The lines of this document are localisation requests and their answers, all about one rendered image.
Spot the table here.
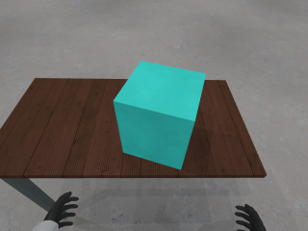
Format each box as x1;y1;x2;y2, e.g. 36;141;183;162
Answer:
0;78;267;214

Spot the robot left forearm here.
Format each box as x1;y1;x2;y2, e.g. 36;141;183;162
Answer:
32;220;59;231

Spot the carton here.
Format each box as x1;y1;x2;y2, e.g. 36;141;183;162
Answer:
113;61;206;170

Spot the left robot hand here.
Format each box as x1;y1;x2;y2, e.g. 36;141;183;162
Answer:
43;192;79;228

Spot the right robot hand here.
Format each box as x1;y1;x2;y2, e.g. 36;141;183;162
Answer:
235;203;267;231

